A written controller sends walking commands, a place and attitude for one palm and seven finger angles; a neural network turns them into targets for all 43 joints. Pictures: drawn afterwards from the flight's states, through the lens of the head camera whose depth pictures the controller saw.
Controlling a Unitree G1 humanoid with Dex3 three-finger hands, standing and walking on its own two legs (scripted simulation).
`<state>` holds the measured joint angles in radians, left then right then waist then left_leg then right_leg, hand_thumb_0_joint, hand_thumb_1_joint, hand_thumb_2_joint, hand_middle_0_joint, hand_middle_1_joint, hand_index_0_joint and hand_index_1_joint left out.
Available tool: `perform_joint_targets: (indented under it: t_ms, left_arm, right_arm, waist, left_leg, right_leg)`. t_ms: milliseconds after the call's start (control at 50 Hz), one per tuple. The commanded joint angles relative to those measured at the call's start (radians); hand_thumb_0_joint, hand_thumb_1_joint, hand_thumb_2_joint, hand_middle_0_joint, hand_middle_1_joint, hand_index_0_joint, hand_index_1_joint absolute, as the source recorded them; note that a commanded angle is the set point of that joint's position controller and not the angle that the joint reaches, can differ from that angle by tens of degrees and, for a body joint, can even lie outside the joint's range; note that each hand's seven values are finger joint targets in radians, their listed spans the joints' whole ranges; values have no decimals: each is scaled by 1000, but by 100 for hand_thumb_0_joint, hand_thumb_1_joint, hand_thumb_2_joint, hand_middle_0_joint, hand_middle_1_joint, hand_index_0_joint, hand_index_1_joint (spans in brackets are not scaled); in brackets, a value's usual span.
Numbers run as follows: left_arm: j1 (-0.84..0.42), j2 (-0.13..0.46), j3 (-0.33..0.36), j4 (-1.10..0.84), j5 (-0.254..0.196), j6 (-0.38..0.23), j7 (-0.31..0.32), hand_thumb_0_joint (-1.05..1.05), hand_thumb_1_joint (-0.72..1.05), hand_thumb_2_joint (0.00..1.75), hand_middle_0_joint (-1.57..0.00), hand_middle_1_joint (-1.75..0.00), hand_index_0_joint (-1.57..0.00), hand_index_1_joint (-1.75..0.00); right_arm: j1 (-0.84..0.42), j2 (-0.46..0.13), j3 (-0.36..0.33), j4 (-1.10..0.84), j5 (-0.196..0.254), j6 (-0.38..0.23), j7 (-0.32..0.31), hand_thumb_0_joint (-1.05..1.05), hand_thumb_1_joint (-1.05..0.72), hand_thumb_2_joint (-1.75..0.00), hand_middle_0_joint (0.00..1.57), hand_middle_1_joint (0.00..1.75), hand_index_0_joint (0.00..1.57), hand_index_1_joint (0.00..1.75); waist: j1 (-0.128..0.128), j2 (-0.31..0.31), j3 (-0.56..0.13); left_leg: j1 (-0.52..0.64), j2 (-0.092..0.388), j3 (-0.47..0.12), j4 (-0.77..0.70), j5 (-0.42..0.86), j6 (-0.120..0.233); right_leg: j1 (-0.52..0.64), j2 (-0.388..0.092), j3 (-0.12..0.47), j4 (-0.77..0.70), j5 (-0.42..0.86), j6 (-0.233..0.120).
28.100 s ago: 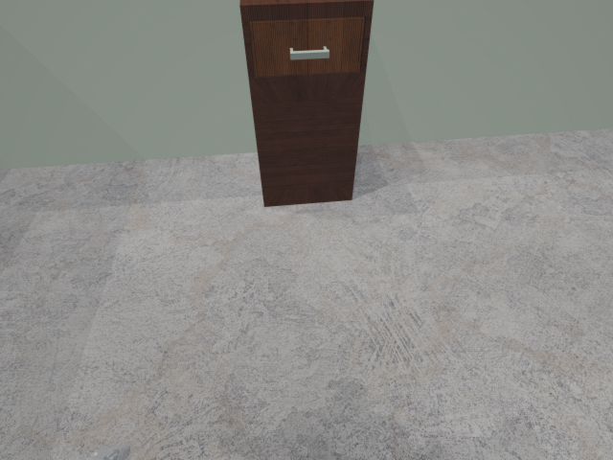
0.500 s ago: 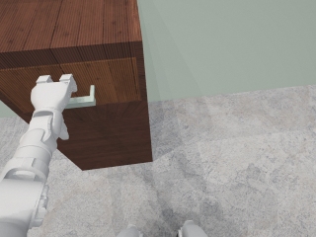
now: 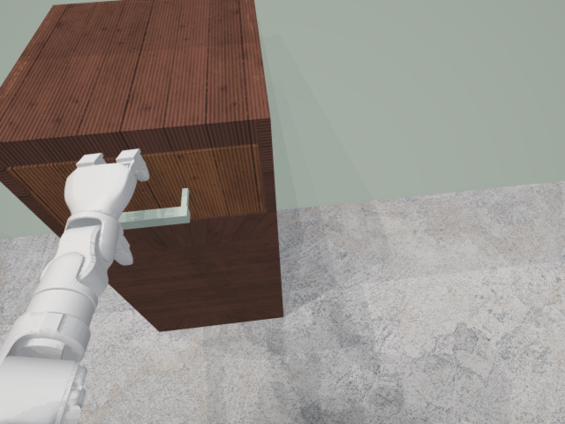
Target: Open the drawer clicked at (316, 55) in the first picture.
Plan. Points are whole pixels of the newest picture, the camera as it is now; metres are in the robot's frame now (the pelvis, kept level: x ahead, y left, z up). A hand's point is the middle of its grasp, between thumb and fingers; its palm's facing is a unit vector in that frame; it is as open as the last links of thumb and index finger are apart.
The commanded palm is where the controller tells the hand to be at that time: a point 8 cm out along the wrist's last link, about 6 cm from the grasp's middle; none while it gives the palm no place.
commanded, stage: lift the fingers back up to retry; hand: left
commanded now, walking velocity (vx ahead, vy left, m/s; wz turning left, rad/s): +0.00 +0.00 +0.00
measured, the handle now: (150, 208) +0.46 +0.24 +0.00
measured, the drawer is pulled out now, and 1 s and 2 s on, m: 0.00 0.00 0.00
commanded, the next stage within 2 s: re-aim the fingers above the handle in 0.14 s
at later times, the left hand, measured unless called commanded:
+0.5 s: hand (126, 207) +0.42 +0.25 +0.06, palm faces +0.03 -0.03 -1.00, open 13.8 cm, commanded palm +0.39 +0.26 +0.11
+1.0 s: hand (130, 210) +0.42 +0.25 +0.05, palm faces -0.03 -0.02 -1.00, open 13.7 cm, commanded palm +0.40 +0.26 +0.11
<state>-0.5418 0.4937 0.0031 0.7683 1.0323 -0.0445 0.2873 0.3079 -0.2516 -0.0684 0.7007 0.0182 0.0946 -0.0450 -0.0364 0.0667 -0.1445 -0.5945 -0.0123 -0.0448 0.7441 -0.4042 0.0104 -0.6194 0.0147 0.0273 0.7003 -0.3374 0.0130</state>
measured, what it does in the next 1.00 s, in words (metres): stands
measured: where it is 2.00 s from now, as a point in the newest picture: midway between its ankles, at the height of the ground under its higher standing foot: outside the picture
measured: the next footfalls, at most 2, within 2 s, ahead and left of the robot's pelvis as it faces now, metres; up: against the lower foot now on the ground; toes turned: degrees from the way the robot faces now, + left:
none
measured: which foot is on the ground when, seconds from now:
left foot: down 0.00-1.00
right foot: down 0.00-1.00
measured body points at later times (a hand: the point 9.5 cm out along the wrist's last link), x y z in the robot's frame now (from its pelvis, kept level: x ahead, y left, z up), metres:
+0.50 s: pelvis +0.01 +0.00 +0.00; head +0.07 -0.02 +0.45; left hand +0.41 +0.25 +0.11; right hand +0.10 -0.27 -0.13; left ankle -0.03 +0.11 -0.71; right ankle +0.00 -0.13 -0.71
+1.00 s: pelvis +0.00 -0.01 +0.00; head +0.07 -0.03 +0.45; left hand +0.42 +0.24 +0.10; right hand +0.07 -0.29 -0.13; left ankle -0.03 +0.11 -0.71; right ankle +0.00 -0.13 -0.71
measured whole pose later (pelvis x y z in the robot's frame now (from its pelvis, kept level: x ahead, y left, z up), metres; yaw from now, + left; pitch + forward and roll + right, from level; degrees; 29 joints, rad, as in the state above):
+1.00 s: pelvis +0.00 -0.01 +0.00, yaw +0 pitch +14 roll +0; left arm -0.57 0.49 0.00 0.80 1.05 -0.11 0.25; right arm 0.30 -0.27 -0.08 0.69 0.01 0.10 -0.06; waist -0.03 0.05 -0.13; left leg -0.57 -0.01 -0.05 0.72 -0.39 0.00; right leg -0.61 0.02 0.02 0.70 -0.34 0.00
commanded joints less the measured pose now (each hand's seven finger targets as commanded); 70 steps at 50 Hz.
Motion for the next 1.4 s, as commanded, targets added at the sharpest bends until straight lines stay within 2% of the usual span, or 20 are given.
perform_joint_targets:
  t_ms: [0,60,160,240,260,300,400,440,560,640,780,840,900,980,1040,1160,1200,1240,1300,1380]
  left_arm:
    - [-347,277,93,-185,-25,50,11,0,-50,30,-30,-120,-30,-120]
    - [-361,241,50,-156,-20,57,-33,0,-50,30,-30,-120,-30,-120]
    - [-380,239,39,-160,0,18,-75,0,-50,30,-30,-120,-30,-120]
    - [-408,260,66,-232,-5,-40,-72,0,-50,30,-30,-120,-30,-120]
    - [-420,210,28,-265,-11,-51,-68,0,-50,30,-30,-120,-30,-120]
    - [-388,218,52,-304,-11,-64,-50,0,-50,30,-30,-120,-30,-120]
    - [-328,254,108,-289,0,-14,9,0,-50,30,-30,-120,-30,-120]
    - [-330,257,109,-234,1,23,17,0,-50,30,-30,-120,-30,-120]
    - [-322,296,115,-210,0,64,-13,0,-50,30,-30,-120,-30,-120]
    - [-365,282,84,-150,-6,50,-49,0,-50,30,-30,-120,-30,-120]
    - [-457,236,28,-194,-7,-52,-81,0,-50,30,-30,-120,-30,-120]
    - [-464,269,65,-172,6,-71,-46,0,-50,30,-30,-120,-30,-120]
    - [-465,339,138,-179,14,-73,2,0,-50,30,-30,-120,-30,-120]
    - [-476,322,126,-127,13,-31,31,0,-50,30,-30,-120,-30,-120]
    - [-504,347,131,-152,18,-9,45,0,-50,30,-30,-120,-30,-120]
    - [-520,350,118,-114,19,18,29,0,-50,30,-30,-120,-30,-120]
    - [-501,445,181,-89,16,18,17,0,-50,30,-30,-120,-30,-120]
    - [-488,393,145,-83,10,12,5,0,-50,30,-30,-120,-30,-120]
    - [-480,445,186,-76,8,-12,-5,0,-50,30,-30,-120,-30,-120]
    - [-475,416,172,-68,8,-35,-8,0,-50,30,-30,-120,-30,-120]
  right_arm:
    - [21,-150,-36,-102,9,-16,-8,0,-90,-90,20,30,20,30]
    - [6,-154,-32,-115,10,-14,-10,0,-90,-90,20,30,20,30]
    - [2,-147,-29,-133,6,-6,-20,0,-90,-90,20,30,20,30]
    - [8,-142,-37,-138,-2,-9,-22,0,-90,-90,20,30,20,30]
    - [7,-136,-41,-141,-4,-12,-18,0,-90,-90,20,30,20,30]
    - [13,-133,-47,-141,-6,-15,-13,0,-90,-90,20,30,20,30]
    - [5,-132,-47,-124,-9,-9,0,0,-90,-90,20,30,20,30]
    - [-2,-138,-41,-115,-5,-5,-1,0,-90,-90,20,30,20,30]
    - [-14,-143,-35,-124,0,2,-17,0,-90,-90,20,30,20,30]
    - [-12,-148,-28,-120,7,1,-28,0,-90,-90,20,30,20,30]
    - [23,-145,-37,-120,1,-13,-37,0,-90,-90,20,30,20,30]
    - [30,-141,-39,-113,2,-16,-35,0,-90,-90,20,30,20,30]
    - [37,-141,-44,-103,-6,-17,-29,0,-90,-90,20,30,20,30]
    - [37,-145,-43,-91,-2,-17,-25,0,-90,-90,20,30,20,30]
    - [31,-145,-42,-93,-1,-16,-25,0,-90,-90,20,30,20,30]
    - [22,-148,-33,-90,3,-14,-30,0,-90,-90,20,30,20,30]
    - [10,-156,-23,-88,2,-7,-37,0,-90,-90,20,30,20,30]
    - [8,-148,-23,-100,6,-8,-40,0,-90,-90,20,30,20,30]
    - [6,-152,-21,-98,6,-7,-44,0,-90,-90,20,30,20,30]
    - [16,-151,-27,-100,5,-13,-44,0,-90,-90,20,30,20,30]
  waist:
    - [10,-22,-315]
    - [-1,-66,-246]
    - [3,-51,-247]
    - [8,-10,-305]
    - [0,1,-314]
    - [14,21,-361]
    - [34,22,-352]
    - [27,-35,-305]
    - [35,-55,-339]
    - [12,-74,-249]
    - [-17,-44,-288]
    - [-7,-11,-274]
    - [19,9,-354]
    - [-3,-47,-328]
    - [7,-1,-369]
    - [0,-28,-333]
    - [20,-40,-332]
    - [15,-49,-300]
    - [25,-52,-304]
    - [14,-64,-303]
  left_leg:
    - [204,-13,53,-101,508,24]
    - [188,-13,56,-121,444,27]
    - [205,-18,57,-121,440,26]
    - [242,-19,51,-94,504,24]
    - [253,-20,52,-87,522,23]
    - [280,-16,43,-74,600,16]
    - [247,-17,48,-75,616,7]
    - [201,-18,57,-91,537,11]
    - [186,-27,73,-115,487,23]
    - [157,-24,71,-133,393,27]
    - [189,-29,64,-105,390,33]
    - [166,-30,58,-97,383,28]
    - [165,-31,60,-84,429,24]
    - [134,-28,64,-83,412,25]
    - [158,-31,71,-88,426,26]
    - [148,-28,70,-107,381,29]
    - [119,-31,73,-114,351,31]
    - [113,-32,73,-123,333,31]
    - [99,-30,74,-124,322,31]
    - [99,-29,75,-117,324,32]
  right_leg:
    - [263,31,-64,-71,386,-47]
    - [253,26,-67,-91,349,-47]
    - [244,24,-62,-91,337,-51]
    - [239,26,-55,-74,374,-54]
    - [232,26,-55,-69,388,-52]
    - [233,28,-57,-54,409,-54]
    - [255,29,-63,-43,439,-56]
    - [265,29,-65,-54,422,-54]
    - [347,20,-49,-73,444,-48]
    - [300,17,-49,-97,358,-44]
    - [255,18,-38,-93,340,-44]
    - [217,22,-43,-76,314,-50]
    - [255,22,-38,-52,358,-52]
    - [253,23,-42,-57,362,-45]
    - [273,22,-38,-56,377,-45]
    - [272,20,-38,-76,334,-42]
    - [308,15,-25,-79,320,-37]
    - [299,16,-32,-88,305,-38]
    - [306,16,-26,-86,290,-36]
    - [291,18,-26,-88,291,-36]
